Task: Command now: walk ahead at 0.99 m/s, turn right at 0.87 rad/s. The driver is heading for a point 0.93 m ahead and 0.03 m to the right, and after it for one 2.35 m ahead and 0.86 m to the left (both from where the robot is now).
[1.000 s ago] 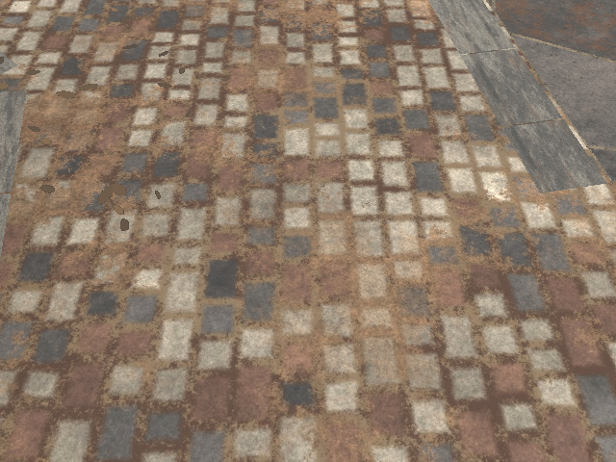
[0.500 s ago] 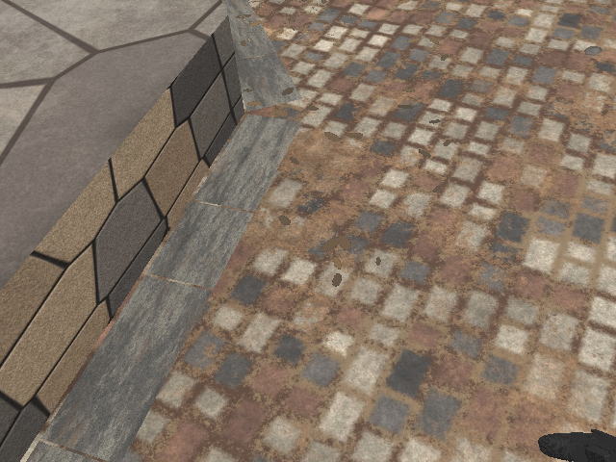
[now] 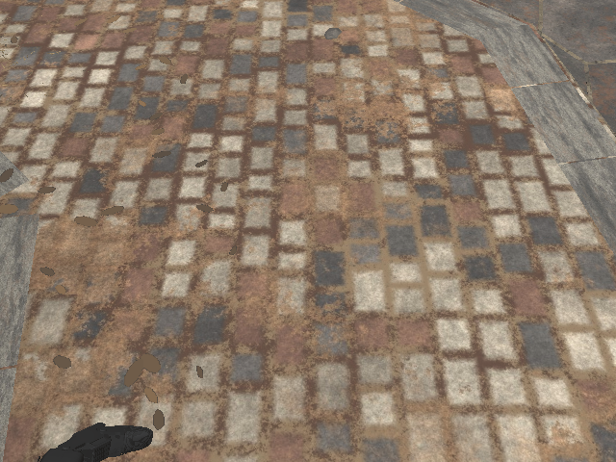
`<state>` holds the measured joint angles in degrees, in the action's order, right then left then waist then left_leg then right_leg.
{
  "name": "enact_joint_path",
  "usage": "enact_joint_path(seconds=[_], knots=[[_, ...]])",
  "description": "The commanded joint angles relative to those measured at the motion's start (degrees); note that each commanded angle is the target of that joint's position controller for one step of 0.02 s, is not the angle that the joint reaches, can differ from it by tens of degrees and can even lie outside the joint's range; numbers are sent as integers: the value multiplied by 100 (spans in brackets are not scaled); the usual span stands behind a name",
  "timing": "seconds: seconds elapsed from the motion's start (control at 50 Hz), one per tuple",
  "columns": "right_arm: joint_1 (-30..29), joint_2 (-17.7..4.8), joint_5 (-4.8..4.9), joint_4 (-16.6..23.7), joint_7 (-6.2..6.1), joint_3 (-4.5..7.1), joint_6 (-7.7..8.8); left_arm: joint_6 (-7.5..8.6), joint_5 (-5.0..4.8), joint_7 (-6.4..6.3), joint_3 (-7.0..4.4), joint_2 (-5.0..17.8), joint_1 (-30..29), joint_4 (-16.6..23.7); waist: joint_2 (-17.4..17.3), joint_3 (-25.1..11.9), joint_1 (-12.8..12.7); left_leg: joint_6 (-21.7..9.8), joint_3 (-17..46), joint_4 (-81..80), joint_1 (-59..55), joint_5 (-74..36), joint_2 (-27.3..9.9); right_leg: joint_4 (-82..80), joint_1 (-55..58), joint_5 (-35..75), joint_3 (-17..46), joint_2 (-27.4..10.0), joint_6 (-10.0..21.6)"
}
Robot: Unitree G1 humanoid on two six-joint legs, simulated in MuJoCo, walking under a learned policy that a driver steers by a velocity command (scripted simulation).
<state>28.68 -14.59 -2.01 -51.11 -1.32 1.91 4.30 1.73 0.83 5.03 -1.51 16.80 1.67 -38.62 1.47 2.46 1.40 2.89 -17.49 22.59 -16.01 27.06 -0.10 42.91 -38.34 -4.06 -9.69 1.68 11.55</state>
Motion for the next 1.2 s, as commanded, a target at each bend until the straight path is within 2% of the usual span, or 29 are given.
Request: enact_joint_path(seconds=[0.02,0.04,0.06,0.08,0.1,0.16,0.24,0.32,0.38,0.42,0.46,0.48,0.5,0.52,0.54,0.56,0.58,0.64,0.72,0.82,0.86,0.88,0.9,0.92,0.94,0.96,1.0,1.08,1.2], knots=[[-1225,-1232,-72,754,27,303,-27,-82,-43,-297,-535,1173,3162,-717,59,-1057,-1732,-462,420,5176,3179,-4195,-583,-534,4753,-918,839,275,441],[-987,-267,-173,1105,95,28,55,-142,-17,-341,-599,1599,2589,-602,1358,-774,-823,-286,848,7383,5307,288,221,-215,5312,217,2672,-647,820],[-1006,-487,-13,1693,126,-17,194,-184,8,-359,-664,1846,2405,-331,1222,-1898,-714,-296,2051,7692,6416,58,287,-1933,6102,-1622,5124,-1376,1696],[-1430,-827,-52,1701,125,-5,314,-176,28,-412,-642,1542,2305,-269,233,-1185,-751,-336,2257,7159,6720,-379,-36,-2932,5459,-2715,5645,-1546,1413],[-1517,-897,-59,1652,133,-3,340,-134,22,-441,-573,1255,2098,-329,-363,-487,-431,-342,2274,6482,6476,-772,-293,-3131,4474,-2691,5339,-1419,1120],[-1347,-667,-265,1514,117,-108,-7,149,-21,-497,-397,840,1713,-333,-812,88,194,-91,2215,5374,5348,-769,-793,-3179,2313,-1440,3890,-789,848],[-2403,-379,-147,1894,251,-237,-113,391,-63,-427,-338,705,2034,-519,-455,506,-134,-49,1710,3180,5072,-2260,-922,-3612,1655,-48,2707,-190,530],[-3193,-274,5,1994,339,-279,-46,484,-178,-384,-343,760,2644,-759,-187,343,-717,-371,1331,1471,4733,-3952,-479,-3683,2747,1847,2360,-263,36],[-3336,-500,63,1989,310,-194,-14,513,-73,-458,-345,955,2659,-886,67,174,-724,-683,1165,752,4628,-3752,-165,-3475,4013,3437,2027,-527,-156],[-2806,-795,65,1811,277,-58,-4,499,43,-545,-382,1192,2590,-946,400,-283,-363,-867,1044,710,4096,-2922,252,-2725,4761,5405,1794,-784,-340],[-734,-1157,161,1160,164,147,-56,344,294,-636,-426,1298,2114,-913,605,-1167,737,-1086,1048,748,2565,-2072,486,-505,4841,6447,1448,-888,-410],[530,-1362,134,813,80,263,-110,303,334,-668,-394,1174,1744,-827,378,-1600,1394,-1304,1527,1031,1111,-1394,49,1456,3724,5389,1217,-696,-450],[725,-1907,-40,726,63,440,-122,370,106,-559,-192,331,2243,-544,-1533,-1952,777,-2221,4389,974,-643,-174,-1295,4143,1080,457,1032,289,-869],[255,-1552,50,690,202,416,-165,523,95,-464,-94,365,2335,-461,-1727,-2043,463,-2591,6998,-562,-831,460,-1685,4523,-258,-1981,1452,667,-837],[-430,-1281,55,829,251,394,-136,575,105,-483,-54,520,1716,-326,-922,-1120,357,-2514,6365,-801,-63,648,-1619,4335,-685,-1354,1739,111,-763],[-500,-964,102,769,283,345,-124,617,174,-459,-29,645,1256,-232,-97,-748,313,-2343,5697,-856,763,224,-1445,3851,-462,-1065,1708,-150,-771],[-454,-799,95,667,270,293,-108,602,246,-439,2,593,991,-113,191,-363,163,-2167,5182,-956,1527,-232,-1174,3375,-241,-1048,1641,-313,-817],[-370,-821,155,447,216,249,9,354,422,-370,140,365,931,176,-153,164,-304,-2091,4489,-1270,2762,-810,-627,2443,-30,-1341,1474,-571,-1112],[-352,-980,197,521,233,346,94,342,240,-251,313,241,-414,758,-272,599,-41,-1874,3819,-1799,3979,-1774,-160,231,695,124,977,-569,-1390],[132,-1167,290,389,231,450,66,379,134,-315,306,258,-910,943,-456,139,381,-1442,3840,-1159,2795,-4095,-238,-1078,1495,1072,903,-204,-1255],[146,-1288,254,362,163,476,37,414,146,-412,184,511,-469,838,-460,-332,165,-1217,3838,-150,2259,-5484,-247,-1453,2265,380,914,42,-1142],[26,-1485,223,377,168,516,41,448,125,-487,76,711,300,643,-476,-851,-248,-1106,3761,890,2276,-5875,-168,-1484,3180,-11,933,79,-1063],[-276,-1524,214,471,196,537,85,483,149,-595,-59,975,1376,408,-467,-1388,-839,-1020,3703,2220,3037,-5188,47,-1318,4561,-416,1311,-389,-936],[-453,-866,186,679,183,371,163,476,290,-733,-251,1440,2735,238,271,-2323,-1276,-1079,3228,4075,3866,-2659,305,-1289,5914,-2413,2661,-1842,-744],[134,-357,497,1034,169,184,121,420,356,-678,-353,1788,2406,201,2175,-3207,-668,-898,2577,5706,5452,175,717,-2305,6888,-3537,5832,-3261,-54],[-368,-809,317,871,108,219,-10,349,290,-646,-337,1203,1944,279,1086,-2275,-710,-983,2412,5936,6159,-449,123,-2550,6156,-4039,5514,-2830,-128],[-1191,-812,143,934,223,253,-108,364,283,-599,-176,502,1619,101,55,-881,-665,-911,2239,5452,6126,-1029,-217,-2623,4710,-1972,3630,-2302,-314],[-1802,-314,7,1378,454,136,-413,535,62,-509,-117,194,1927,-487,405,-168,-240,-846,2139,5164,6292,-970,-633,-2982,3752,-80,1884,-1978,-577],[-2873,-432,17,2005,721,-27,-441,655,45,-504,-193,559,1499,-678,149,488,81,-985,1258,2893,5326,-2808,-437,-3752,2872,1467,-327,-1343,-930]])
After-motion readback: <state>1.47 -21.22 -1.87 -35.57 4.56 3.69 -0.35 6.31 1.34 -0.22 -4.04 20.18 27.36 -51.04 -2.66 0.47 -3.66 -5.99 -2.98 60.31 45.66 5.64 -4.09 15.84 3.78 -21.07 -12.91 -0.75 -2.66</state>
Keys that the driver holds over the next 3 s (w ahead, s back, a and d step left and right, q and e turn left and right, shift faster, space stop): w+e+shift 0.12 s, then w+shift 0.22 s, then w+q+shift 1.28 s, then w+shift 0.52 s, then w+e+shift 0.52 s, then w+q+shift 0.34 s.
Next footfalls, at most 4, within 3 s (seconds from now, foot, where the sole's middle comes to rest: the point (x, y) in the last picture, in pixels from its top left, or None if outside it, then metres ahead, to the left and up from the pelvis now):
0.02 right None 0.21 -0.02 -0.73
0.48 left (312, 362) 0.67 0.01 -0.73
0.90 right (398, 224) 1.06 -0.23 -0.73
1.34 left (280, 139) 1.41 0.09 -0.73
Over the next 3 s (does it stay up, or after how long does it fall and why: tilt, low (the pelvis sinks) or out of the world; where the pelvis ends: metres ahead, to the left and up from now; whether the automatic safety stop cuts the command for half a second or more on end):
stays up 2.41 1.00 0.03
